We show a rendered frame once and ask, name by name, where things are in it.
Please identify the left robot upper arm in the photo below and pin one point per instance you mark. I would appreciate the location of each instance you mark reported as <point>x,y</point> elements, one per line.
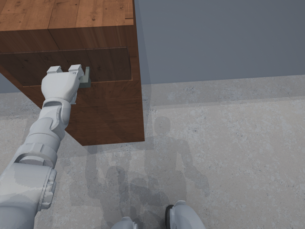
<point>25,190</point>

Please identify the robot left hand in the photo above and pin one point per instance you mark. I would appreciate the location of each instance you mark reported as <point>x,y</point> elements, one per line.
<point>64,85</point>

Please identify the left robot forearm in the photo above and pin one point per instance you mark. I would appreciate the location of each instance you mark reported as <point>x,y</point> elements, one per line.
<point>43,141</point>

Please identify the right robot thigh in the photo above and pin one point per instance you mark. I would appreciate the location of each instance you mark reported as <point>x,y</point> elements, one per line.
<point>184,217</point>

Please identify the left robot shin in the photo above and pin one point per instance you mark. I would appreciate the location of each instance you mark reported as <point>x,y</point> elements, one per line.
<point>126,218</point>

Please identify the drawer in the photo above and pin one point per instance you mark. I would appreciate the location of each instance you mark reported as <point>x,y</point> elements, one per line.
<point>106,63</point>

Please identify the handle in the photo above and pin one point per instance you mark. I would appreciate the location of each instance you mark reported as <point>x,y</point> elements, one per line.
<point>85,81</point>

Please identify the cabinet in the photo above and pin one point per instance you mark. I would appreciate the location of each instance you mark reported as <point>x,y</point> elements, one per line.
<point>108,112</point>

